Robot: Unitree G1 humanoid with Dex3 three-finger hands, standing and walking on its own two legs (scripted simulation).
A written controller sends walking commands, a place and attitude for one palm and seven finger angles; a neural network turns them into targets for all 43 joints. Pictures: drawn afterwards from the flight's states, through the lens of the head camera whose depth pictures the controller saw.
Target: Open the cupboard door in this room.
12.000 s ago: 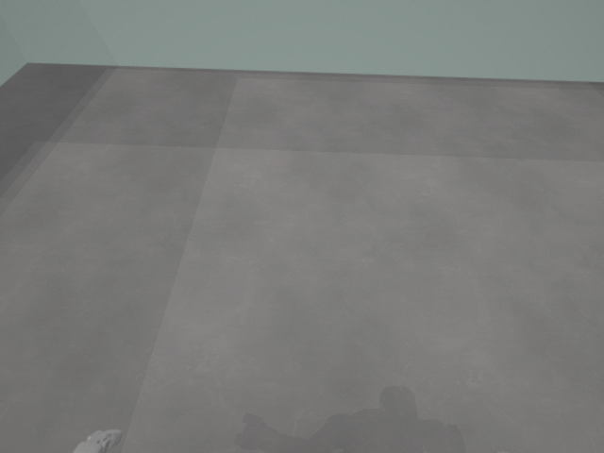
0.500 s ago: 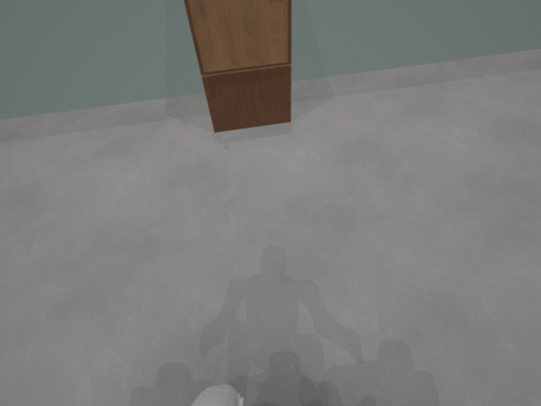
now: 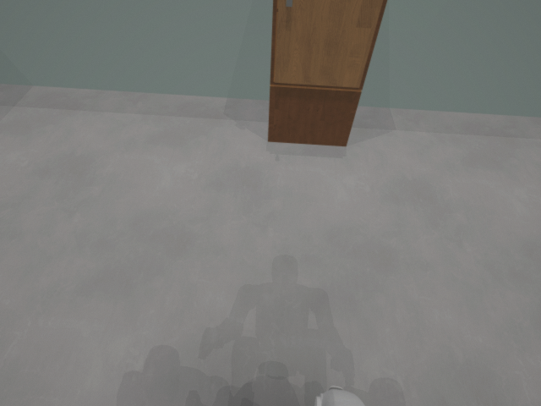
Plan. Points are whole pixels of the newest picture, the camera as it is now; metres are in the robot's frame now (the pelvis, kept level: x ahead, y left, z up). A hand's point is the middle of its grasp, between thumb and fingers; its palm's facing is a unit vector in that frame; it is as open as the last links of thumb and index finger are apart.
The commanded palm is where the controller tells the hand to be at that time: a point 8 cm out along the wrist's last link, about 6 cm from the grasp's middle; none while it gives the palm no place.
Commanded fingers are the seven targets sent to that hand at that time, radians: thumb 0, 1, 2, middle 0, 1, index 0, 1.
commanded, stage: stand and wait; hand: left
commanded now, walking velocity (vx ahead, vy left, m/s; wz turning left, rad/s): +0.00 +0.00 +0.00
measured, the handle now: out of the picture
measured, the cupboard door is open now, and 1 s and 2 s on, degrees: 0 0 0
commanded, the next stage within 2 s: turn or walk to find it in 0.22 s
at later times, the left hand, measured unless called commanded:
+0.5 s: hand out of the picture +0.05 +0.19 -0.18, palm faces +0.16 -0.96 -0.22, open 7.3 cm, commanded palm none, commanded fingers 0.00 0.90 0.90 -0.20 -0.30 -0.20 -0.30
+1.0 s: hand out of the picture +0.00 +0.16 -0.17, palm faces +0.22 -0.95 -0.22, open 7.4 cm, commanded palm none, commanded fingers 0.00 0.90 0.90 -0.20 -0.30 -0.20 -0.30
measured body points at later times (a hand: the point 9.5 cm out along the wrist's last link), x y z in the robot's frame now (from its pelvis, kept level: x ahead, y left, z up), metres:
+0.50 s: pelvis +0.02 -0.01 -0.01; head +0.04 +0.00 +0.44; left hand +0.04 +0.24 -0.16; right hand +0.09 -0.24 -0.16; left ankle +0.01 +0.11 -0.74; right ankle +0.08 -0.13 -0.74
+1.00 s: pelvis +0.02 -0.02 +0.00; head +0.01 -0.04 +0.45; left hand -0.01 +0.21 -0.15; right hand +0.09 -0.24 -0.17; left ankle +0.01 +0.10 -0.72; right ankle +0.02 -0.13 -0.74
